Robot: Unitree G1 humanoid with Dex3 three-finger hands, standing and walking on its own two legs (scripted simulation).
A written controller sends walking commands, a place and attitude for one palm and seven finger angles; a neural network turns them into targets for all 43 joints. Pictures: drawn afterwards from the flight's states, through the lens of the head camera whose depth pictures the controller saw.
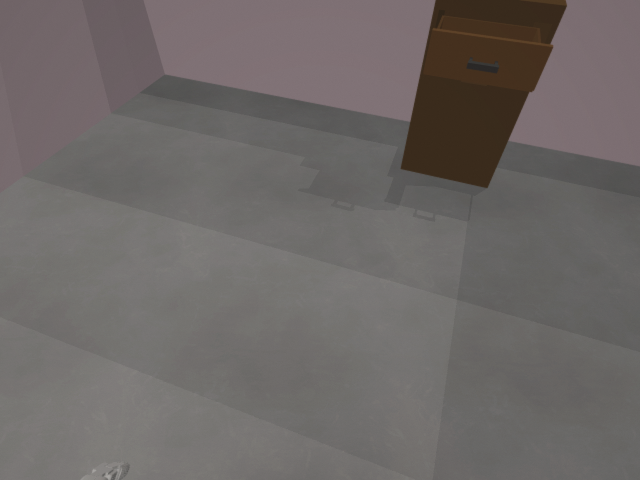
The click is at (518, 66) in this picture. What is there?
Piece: drawer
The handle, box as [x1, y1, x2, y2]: [466, 57, 498, 72]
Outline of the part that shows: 466,68 496,72 498,65 497,61 495,61 493,64 472,61 472,58 470,57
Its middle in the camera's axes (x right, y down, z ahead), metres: +0.55 -0.60 +1.32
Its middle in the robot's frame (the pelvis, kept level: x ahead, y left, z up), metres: +1.41 -0.48 -0.10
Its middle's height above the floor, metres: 0.68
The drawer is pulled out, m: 0.20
